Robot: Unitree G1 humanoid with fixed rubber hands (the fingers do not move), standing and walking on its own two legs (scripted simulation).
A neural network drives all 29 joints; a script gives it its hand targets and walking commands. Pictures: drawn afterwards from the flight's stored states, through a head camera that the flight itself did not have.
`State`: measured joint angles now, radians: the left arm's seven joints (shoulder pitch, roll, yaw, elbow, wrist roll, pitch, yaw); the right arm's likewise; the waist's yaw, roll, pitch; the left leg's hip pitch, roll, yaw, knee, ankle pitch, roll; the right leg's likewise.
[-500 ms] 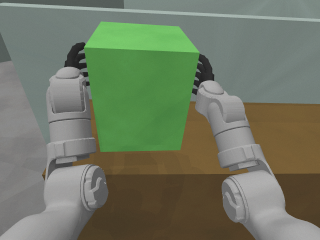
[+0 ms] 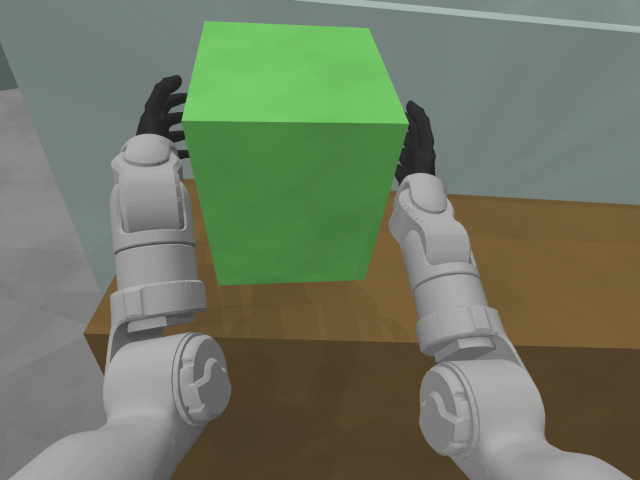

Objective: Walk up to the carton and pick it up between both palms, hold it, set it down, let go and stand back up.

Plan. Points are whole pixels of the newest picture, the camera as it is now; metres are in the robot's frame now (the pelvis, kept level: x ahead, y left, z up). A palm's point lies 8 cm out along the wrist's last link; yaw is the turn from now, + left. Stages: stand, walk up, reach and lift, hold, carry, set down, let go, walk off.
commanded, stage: set down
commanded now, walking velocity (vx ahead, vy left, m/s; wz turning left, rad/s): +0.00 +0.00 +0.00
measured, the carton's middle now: (291, 161) +0.44 +0.02 +0.24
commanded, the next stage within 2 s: none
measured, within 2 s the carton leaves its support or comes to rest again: neither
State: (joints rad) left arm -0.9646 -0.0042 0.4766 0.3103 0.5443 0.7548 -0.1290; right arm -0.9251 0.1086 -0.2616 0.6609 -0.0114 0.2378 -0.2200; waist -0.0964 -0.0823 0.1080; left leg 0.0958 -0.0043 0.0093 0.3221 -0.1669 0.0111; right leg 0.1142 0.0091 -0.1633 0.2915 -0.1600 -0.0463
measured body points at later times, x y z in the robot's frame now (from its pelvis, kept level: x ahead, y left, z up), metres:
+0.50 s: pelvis +0.00 +0.02 +0.00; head -0.02 +0.06 +0.45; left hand +0.41 +0.14 +0.21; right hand +0.38 -0.15 +0.20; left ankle +0.03 +0.11 -0.75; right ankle +0.03 -0.08 -0.75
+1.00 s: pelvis +0.02 +0.01 +0.00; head -0.02 +0.05 +0.45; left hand +0.43 +0.14 +0.17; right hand +0.41 -0.15 +0.17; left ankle +0.03 +0.11 -0.75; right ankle +0.03 -0.08 -0.75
